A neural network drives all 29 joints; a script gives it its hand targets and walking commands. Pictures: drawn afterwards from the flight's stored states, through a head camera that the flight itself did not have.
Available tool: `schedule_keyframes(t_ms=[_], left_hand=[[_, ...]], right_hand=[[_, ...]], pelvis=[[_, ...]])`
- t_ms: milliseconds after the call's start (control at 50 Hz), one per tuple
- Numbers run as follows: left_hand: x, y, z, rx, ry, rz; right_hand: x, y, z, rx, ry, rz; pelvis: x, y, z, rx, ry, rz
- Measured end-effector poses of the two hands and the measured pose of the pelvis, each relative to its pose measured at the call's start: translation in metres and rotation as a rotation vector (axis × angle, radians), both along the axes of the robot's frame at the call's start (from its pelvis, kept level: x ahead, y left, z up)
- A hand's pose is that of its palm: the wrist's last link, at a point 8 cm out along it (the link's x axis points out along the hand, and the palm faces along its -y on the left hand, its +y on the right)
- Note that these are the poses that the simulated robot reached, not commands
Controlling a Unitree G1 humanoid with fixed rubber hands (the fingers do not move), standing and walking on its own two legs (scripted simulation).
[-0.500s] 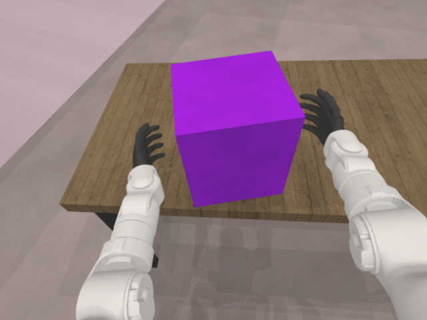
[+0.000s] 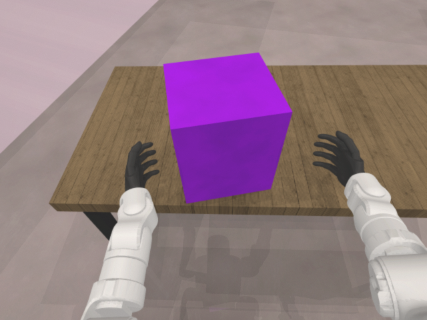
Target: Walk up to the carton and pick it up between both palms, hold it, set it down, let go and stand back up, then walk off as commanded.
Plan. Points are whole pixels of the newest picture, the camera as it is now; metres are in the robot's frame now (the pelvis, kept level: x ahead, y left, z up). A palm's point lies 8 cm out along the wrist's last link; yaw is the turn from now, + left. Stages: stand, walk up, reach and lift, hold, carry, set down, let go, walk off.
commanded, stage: set down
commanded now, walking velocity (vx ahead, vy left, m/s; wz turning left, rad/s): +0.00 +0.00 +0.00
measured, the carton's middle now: (221, 131) +0.49 +0.07 +0.05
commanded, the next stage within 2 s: none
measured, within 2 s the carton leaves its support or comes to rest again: neither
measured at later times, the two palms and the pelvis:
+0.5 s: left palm (137, 214) +0.27 +0.20 +0.05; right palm (373, 215) +0.34 -0.24 +0.02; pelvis +0.00 +0.00 +0.00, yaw +0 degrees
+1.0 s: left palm (137, 236) +0.22 +0.18 +0.05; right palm (399, 255) +0.27 -0.26 +0.02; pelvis -0.01 -0.01 +0.00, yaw +0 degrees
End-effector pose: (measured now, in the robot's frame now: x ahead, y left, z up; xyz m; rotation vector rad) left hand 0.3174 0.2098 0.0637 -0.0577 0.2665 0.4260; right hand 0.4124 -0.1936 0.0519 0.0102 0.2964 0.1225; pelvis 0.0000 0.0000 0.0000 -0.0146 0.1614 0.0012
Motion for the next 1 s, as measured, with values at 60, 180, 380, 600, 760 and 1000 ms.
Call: schedule_keyframes(t_ms=[60, 180, 380, 600, 760, 1000], left_hand=[[-0.008, -0.002, -0.010, -0.010, 0.032, 0.000], [-0.023, -0.002, -0.016, -0.002, 0.042, 0.011], [-0.039, -0.005, -0.014, 0.009, 0.025, 0.007], [-0.065, -0.018, -0.016, -0.023, 0.023, 0.001], [-0.079, -0.023, -0.017, -0.033, 0.026, 0.002], [-0.094, -0.030, -0.010, -0.022, 0.018, -0.006]], right_hand=[[-0.008, -0.007, -0.008, -0.001, 0.020, -0.008], [-0.024, -0.015, -0.020, 0.000, 0.022, -0.008], [-0.052, -0.031, -0.031, 0.000, 0.011, -0.019], [-0.093, -0.053, -0.033, -0.023, -0.004, -0.040], [-0.120, -0.061, -0.032, -0.032, 0.006, -0.035], [-0.146, -0.067, -0.030, -0.022, 0.007, -0.031]], pelvis=[[0.000, 0.000, 0.000, 0.000, 0.000, 0.000], [0.001, -0.001, 0.000, 0.001, 0.001, 0.000], [0.001, -0.002, 0.001, 0.003, 0.001, 0.000], [0.002, -0.005, 0.002, 0.006, -0.023, 0.001], [-0.003, -0.007, 0.001, 0.011, -0.046, 0.002], [-0.005, -0.010, 0.001, 0.017, -0.076, 0.002]])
